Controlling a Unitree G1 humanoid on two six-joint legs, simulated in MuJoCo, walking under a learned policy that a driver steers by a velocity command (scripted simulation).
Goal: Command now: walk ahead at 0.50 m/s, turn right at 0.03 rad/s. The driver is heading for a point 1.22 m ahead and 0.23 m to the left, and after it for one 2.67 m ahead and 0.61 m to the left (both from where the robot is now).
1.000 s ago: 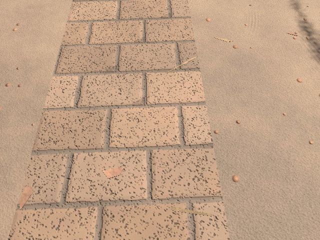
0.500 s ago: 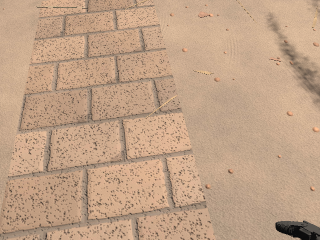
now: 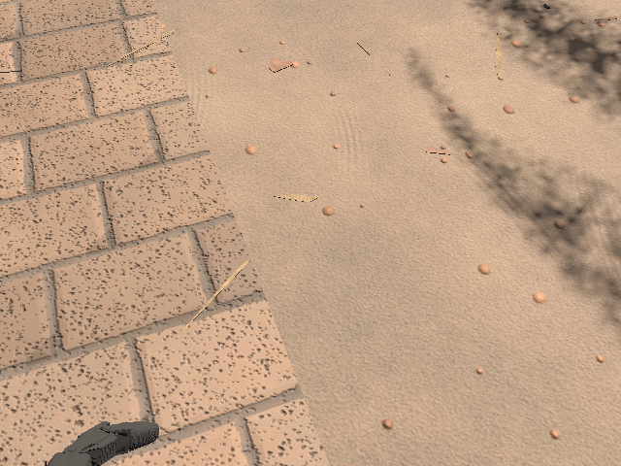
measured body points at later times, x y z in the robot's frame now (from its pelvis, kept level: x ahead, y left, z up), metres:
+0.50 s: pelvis +0.27 -0.02 +0.00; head +0.30 -0.02 +0.45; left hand +0.27 +0.26 -0.12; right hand +0.49 -0.25 -0.09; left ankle +0.45 +0.13 -0.70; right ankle +0.17 -0.13 -0.74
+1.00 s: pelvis +0.55 +0.01 +0.01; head +0.57 +0.01 +0.46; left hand +0.74 +0.26 -0.09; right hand +0.56 -0.27 -0.12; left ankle +0.46 +0.11 -0.74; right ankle +0.74 -0.14 -0.69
